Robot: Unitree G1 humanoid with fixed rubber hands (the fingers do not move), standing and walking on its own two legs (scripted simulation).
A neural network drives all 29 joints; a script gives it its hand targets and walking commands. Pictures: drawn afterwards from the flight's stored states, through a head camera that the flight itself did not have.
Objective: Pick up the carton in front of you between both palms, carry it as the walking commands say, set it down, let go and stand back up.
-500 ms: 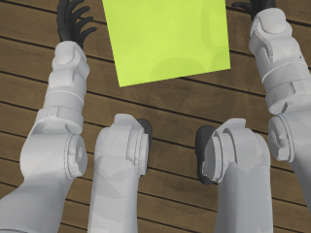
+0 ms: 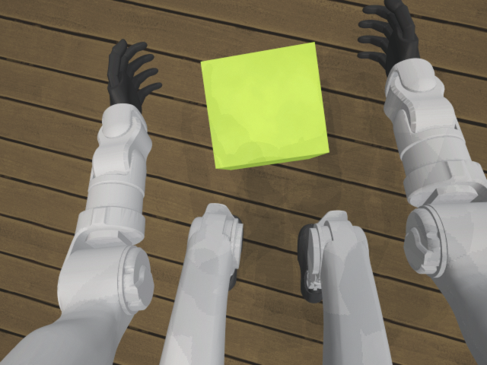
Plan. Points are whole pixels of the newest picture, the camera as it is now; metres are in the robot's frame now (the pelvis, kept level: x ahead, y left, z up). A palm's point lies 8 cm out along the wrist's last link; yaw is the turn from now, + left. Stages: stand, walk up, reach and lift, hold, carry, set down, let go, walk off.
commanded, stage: set down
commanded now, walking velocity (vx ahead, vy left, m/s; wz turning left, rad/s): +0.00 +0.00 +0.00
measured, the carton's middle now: (264, 119) +0.49 +0.03 -0.36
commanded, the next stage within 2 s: let go in 0.46 s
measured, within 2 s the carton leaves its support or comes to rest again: neither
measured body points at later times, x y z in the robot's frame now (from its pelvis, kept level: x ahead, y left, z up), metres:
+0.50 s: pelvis +0.03 -0.01 +0.14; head +0.31 -0.01 +0.49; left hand +0.47 +0.24 +0.03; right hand +0.54 -0.17 +0.03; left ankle +0.11 +0.12 -0.45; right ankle +0.09 -0.11 -0.45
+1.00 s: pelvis +0.10 +0.01 +0.25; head +0.27 +0.00 +0.67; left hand +0.37 +0.25 +0.16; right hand +0.41 -0.20 +0.14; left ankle +0.11 +0.12 -0.45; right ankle +0.09 -0.11 -0.45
